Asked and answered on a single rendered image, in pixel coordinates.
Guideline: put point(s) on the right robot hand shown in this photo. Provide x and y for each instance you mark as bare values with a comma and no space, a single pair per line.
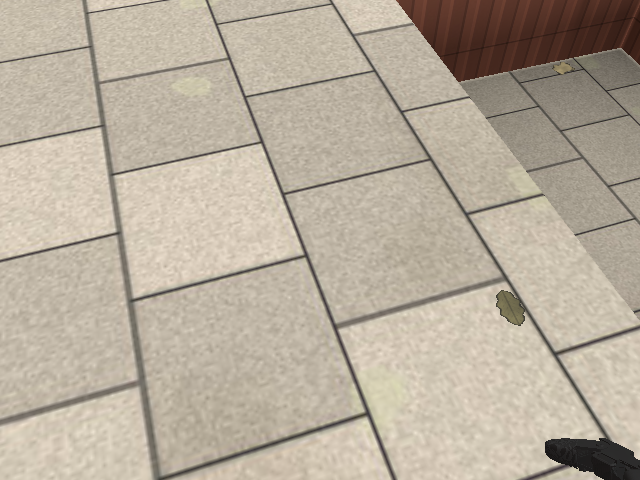
608,460

